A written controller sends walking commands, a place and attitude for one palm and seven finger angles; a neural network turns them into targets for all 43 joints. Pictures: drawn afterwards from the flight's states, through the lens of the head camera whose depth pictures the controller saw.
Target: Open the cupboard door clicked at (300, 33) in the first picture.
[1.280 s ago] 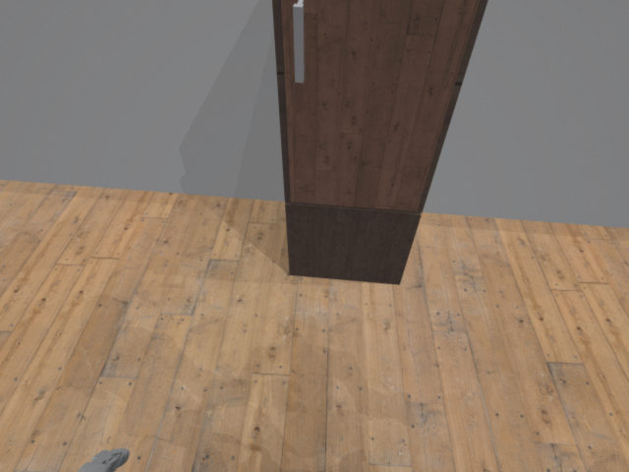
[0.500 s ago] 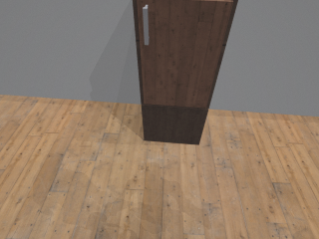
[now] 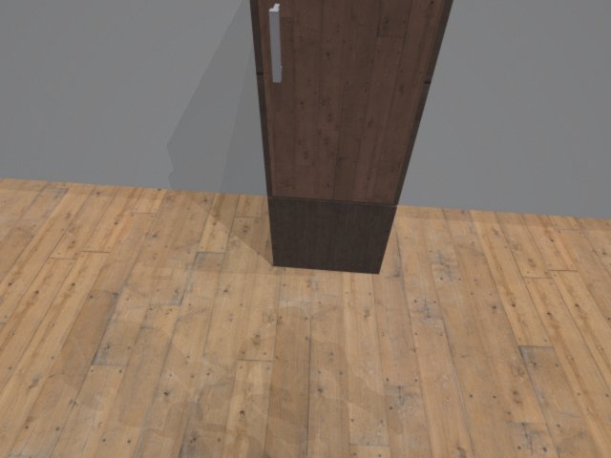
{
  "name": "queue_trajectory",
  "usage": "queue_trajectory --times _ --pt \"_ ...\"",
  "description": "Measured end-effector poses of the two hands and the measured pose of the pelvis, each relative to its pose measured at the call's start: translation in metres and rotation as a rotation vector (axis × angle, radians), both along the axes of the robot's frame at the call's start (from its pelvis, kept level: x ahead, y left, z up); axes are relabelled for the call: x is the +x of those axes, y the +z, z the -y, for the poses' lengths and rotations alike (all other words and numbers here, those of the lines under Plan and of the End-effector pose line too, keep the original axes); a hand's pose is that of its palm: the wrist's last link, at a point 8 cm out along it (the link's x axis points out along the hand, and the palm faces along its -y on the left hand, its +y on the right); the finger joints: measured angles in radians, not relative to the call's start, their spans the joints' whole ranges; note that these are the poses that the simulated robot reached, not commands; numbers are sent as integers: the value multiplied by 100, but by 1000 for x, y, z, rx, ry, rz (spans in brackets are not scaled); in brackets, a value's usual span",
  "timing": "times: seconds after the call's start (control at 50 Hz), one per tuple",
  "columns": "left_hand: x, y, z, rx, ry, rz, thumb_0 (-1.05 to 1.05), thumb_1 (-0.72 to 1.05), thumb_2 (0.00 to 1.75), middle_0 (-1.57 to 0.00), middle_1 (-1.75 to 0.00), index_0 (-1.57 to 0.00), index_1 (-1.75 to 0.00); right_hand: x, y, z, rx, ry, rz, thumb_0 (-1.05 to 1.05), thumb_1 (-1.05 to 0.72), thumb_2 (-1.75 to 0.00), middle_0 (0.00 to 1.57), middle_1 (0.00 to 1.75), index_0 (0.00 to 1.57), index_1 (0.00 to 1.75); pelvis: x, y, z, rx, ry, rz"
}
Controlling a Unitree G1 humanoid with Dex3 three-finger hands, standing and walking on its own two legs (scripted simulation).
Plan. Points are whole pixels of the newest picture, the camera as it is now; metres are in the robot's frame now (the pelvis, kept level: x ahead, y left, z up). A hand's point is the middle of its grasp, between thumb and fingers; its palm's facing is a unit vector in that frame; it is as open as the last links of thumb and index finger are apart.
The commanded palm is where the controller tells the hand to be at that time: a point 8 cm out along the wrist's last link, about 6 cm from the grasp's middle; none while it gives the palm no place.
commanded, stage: look at it before walking up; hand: left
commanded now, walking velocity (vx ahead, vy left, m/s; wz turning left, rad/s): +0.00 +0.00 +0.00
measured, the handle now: (277, 44) +0.92 +0.12 +0.14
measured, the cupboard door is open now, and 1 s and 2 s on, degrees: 0 0 0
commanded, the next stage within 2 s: take the last steps up to it in 0.16 s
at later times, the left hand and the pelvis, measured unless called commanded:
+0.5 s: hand out of the picture +0.06 +0.22 -0.17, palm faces -0.01 -0.97 -0.26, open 7.4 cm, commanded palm none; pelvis +0.03 +0.00 -0.01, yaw -1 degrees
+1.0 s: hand out of the picture +0.04 +0.16 -0.19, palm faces +0.06 -0.99 -0.12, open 7.4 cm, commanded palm none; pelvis +0.19 +0.01 -0.03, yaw -3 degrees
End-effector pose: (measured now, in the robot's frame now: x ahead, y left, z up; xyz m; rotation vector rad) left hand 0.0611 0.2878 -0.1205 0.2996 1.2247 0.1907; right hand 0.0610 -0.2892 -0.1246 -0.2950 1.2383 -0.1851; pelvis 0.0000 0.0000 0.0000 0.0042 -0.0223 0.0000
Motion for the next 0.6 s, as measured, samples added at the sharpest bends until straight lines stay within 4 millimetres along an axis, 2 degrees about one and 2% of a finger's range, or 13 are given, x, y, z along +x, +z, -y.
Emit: queue_trajectory --times 0.36,0.46,0.6 --pt "9 0 1 4 6 10 1 90 90 -20 -30 -20 -30 17 1 -3 3 7 26 1 -90 -90 20 30 20 30 8 0 0 -1 -5 0" --pt "-1 -14 17 -46 19 -39 0 90 90 -20 -29 -20 -30 7 -10 -19 45 -16 -9 1 -90 -90 20 30 20 30 22 -4 1 0 -18 -3" --pt "-18 -34 51 -118 50 -165 1 90 90 -20 -29 -20 -30 -17 -32 -38 114 -94 -114 1 -90 -90 20 30 20 30 56 -15 9 13 -35 -20"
